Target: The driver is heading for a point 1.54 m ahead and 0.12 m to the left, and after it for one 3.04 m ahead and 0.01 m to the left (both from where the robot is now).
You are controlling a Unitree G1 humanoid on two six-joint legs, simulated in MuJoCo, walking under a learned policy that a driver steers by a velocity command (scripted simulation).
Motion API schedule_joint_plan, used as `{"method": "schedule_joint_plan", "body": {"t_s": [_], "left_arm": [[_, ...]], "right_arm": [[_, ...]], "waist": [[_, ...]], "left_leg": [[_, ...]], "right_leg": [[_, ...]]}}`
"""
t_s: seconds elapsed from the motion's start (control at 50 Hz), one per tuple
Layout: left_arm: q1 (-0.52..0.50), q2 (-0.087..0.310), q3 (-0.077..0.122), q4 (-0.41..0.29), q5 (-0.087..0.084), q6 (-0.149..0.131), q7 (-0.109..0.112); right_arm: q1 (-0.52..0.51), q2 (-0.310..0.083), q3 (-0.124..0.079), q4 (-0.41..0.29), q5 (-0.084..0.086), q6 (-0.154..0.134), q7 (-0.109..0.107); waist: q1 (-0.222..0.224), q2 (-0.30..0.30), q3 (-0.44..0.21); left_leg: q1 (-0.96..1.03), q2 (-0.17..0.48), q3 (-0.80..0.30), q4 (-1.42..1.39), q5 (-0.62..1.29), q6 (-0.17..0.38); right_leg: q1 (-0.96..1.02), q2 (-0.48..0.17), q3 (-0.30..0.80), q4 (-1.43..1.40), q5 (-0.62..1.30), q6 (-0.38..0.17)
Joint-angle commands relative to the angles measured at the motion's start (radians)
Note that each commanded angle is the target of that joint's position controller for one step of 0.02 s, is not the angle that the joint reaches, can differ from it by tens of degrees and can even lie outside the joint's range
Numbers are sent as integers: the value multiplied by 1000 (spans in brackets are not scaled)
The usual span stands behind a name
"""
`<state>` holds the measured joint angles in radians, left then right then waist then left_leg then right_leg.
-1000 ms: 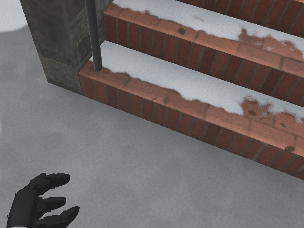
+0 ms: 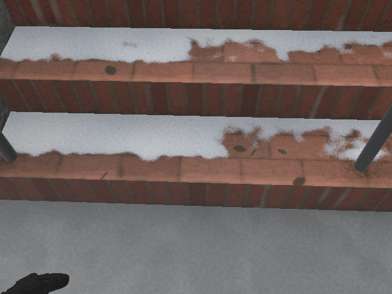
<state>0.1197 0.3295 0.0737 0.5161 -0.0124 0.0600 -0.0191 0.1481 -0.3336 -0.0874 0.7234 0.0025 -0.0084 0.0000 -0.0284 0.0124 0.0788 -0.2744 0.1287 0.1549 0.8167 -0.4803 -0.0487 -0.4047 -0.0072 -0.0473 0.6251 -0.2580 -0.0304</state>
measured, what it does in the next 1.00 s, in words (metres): steps on the spot: left foot, then right foot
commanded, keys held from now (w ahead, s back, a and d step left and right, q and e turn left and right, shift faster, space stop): e+shift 0.26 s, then shift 0.10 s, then q+shift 0.64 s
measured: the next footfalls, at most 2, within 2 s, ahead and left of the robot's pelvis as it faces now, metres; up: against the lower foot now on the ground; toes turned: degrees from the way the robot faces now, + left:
left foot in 0.40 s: +0.17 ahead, +0.10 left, +0.00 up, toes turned -27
right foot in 0.72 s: +0.05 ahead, -0.11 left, +0.00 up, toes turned -4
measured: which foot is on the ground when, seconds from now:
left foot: up 0.00-0.38, down 0.40-0.72, up 0.74-1.00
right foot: down 0.00-0.40, up 0.42-0.70, down 0.72-1.00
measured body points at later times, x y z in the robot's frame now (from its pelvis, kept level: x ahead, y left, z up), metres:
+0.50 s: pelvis +0.06 +0.02 +0.01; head +0.09 +0.03 +0.46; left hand +0.34 +0.20 -0.07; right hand +0.09 -0.28 -0.08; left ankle +0.13 +0.11 -0.72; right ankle +0.01 -0.10 -0.70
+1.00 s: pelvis +0.07 +0.01 +0.02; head +0.12 +0.01 +0.46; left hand +0.20 +0.30 -0.08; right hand +0.24 -0.27 -0.07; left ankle +0.10 +0.15 -0.67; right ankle +0.01 -0.10 -0.72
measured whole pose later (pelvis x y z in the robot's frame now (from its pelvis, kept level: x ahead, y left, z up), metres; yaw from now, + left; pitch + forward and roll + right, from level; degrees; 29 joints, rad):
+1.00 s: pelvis +0.07 +0.01 +0.02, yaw +3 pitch +2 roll -1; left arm 0.15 0.29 0.06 0.69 0.01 0.02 0.04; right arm 0.17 -0.34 -0.08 0.59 0.03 0.05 0.03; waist 0.02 0.02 0.07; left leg -0.56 0.07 0.00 0.93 -0.33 -0.10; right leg -0.12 -0.02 -0.12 0.38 -0.30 -0.01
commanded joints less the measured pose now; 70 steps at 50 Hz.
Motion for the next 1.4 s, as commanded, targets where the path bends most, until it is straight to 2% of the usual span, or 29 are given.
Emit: {"method": "schedule_joint_plan", "body": {"t_s": [0.02,0.04,0.08,0.18,0.36,0.38,0.4,0.42,0.44,0.46,0.5,0.56,0.62,0.7,0.72,0.74,0.76,0.78,0.84,0.94,1.06,1.1,1.12,1.14,1.16,1.18,1.22,1.26,1.4], "left_arm": [[185,245,79,-51,25,-45,5],[150,213,67,-31,10,-56,13],[23,180,57,-50,-15,-44,27],[6,195,59,-51,-1,-35,51],[-14,157,42,-36,-4,-17,49],[3,124,29,-27,-2,-17,49],[73,52,3,-13,18,-20,47],[110,38,-2,-24,22,-25,48],[105,88,8,-5,35,-33,54],[88,107,14,14,34,-35,53],[44,87,14,29,48,-40,51],[-3,66,11,35,18,-58,48],[-4,59,14,52,-8,-73,52],[85,61,26,111,-10,-96,35],[119,93,37,126,-3,-93,35],[105,170,51,121,26,-84,39],[43,174,53,108,69,-86,34],[-3,117,36,83,63,-91,38],[-46,72,22,86,15,-89,60],[55,142,40,120,36,-47,77],[16,188,60,129,-13,-69,29],[-2,175,61,137,-31,-84,21],[29,140,52,152,-29,-92,16],[35,79,31,114,21,-99,15],[26,39,9,58,55,-109,18],[-32,114,25,76,36,-105,21],[-37,119,27,83,20,-102,38],[-10,131,33,100,37,-91,49],[7,81,11,128,20,-83,42]], "right_arm": [[-87,-105,-14,-124,-26,-40,5],[-109,-105,-11,-138,-6,-41,0],[-73,-117,-17,-110,-22,-29,-24],[-42,-60,9,-86,-20,-20,-23],[8,-90,-4,-76,-6,-39,2],[23,-94,-6,-72,-14,-42,4],[1,-127,-4,-96,-37,-40,2],[-45,-141,4,-89,-68,-34,3],[-73,-55,29,-106,-68,-44,7],[-96,-16,45,-109,-50,-48,12],[-89,-67,30,-101,-8,-35,8],[8,-181,-14,-100,12,-1,-10],[37,-164,-26,-110,23,15,-23],[-18,-140,-38,-143,47,42,-42],[-18,-112,-31,-153,46,46,-45],[-32,-50,-12,-183,30,45,-41],[-3,-80,-23,-197,21,35,-32],[42,-147,-42,-173,8,30,-24],[94,-120,-42,-132,21,49,-10],[-46,-57,-1,-227,21,36,28],[-35,-85,-13,-252,23,65,43],[47,-109,-35,-233,20,76,38],[164,-156,-61,-196,15,74,20],[251,-279,-96,-196,24,68,-4],[181,-353,-95,-243,-21,42,-2],[157,-257,-75,-247,-13,19,13],[61,-201,-57,-231,20,8,4],[-31,-184,-45,-254,20,21,-14],[-25,-181,-46,-242,12,40,-43]], "waist": [[136,-175,-379],[94,-147,-280],[26,-84,-180],[12,-115,-211],[13,-227,-217],[11,-200,-216],[54,-33,-228],[122,204,-146],[98,195,-128],[95,150,-115],[68,137,-93],[19,143,-93],[9,186,-136],[61,172,-211],[66,136,-230],[45,-92,-186],[18,-265,-139],[1,-178,-131],[-9,-125,-110],[87,-140,-93],[59,-166,-107],[0,-152,-144],[-54,-76,-197],[-70,164,-229],[-18,312,-381],[-74,134,-370],[4,44,-197],[47,82,-160],[35,131,-192]], "left_leg": [[-481,-105,-254,525,-174,-23],[-471,-92,-261,466,-89,-4],[-417,-75,-248,312,52,-8],[-276,-169,-253,93,153,-46],[-22,-172,-248,-298,285,9],[48,-129,-254,-387,383,33],[119,41,-450,-476,461,91],[57,162,-672,-538,504,246],[-2,200,-769,-572,400,322],[-11,151,-698,-562,330,296],[28,55,-609,-534,278,227],[97,-3,-604,-487,388,218],[193,1,-676,-472,459,231],[121,-45,-661,-402,543,180],[-11,-81,-620,-343,447,136],[-237,-189,-461,-161,196,82],[-371,-230,-330,27,-123,34],[-384,-152,-326,206,-108,3],[-430,-111,-273,337,72,-48],[-434,-51,-163,167,137,-73],[-197,-75,-69,-94,183,7],[-33,-122,-48,-251,247,62],[179,-154,-86,-349,391,117],[441,41,-404,-374,900,219],[499,271,-823,-408,886,463],[433,245,-734,-455,749,439],[250,116,-582,-484,513,316],[99,48,-516,-492,531,276],[62,-10,-557,-447,415,246]], "right_leg": [[580,-366,593,-242,634,-355],[481,-303,503,-254,507,-290],[313,-199,399,-266,391,-202],[200,-134,421,-258,351,-197],[163,-93,546,-139,282,-119],[150,-67,513,-99,209,-87],[103,21,419,44,-27,-31],[4,146,298,124,-316,29],[16,76,317,238,-359,77],[40,37,294,238,-300,98],[39,18,227,129,-214,127],[38,83,148,39,-214,128],[25,103,163,-41,-197,114],[250,83,146,-297,31,68],[392,-3,184,-320,103,33],[462,-196,379,-340,212,-72],[399,-378,525,-339,448,-209],[383,-404,469,-317,559,-236],[412,-253,213,-259,638,-143],[452,-261,94,-289,629,-176],[377,-294,-33,-227,603,-123],[339,-272,-96,-74,648,-68],[223,-215,-141,114,600,-7],[-105,-106,-160,410,-11,85],[-320,34,32,658,-449,120],[-326,-8,155,687,-403,105],[-310,-44,158,559,-230,76],[-203,-22,146,487,-118,91],[-124,47,163,227,-15,133]]}}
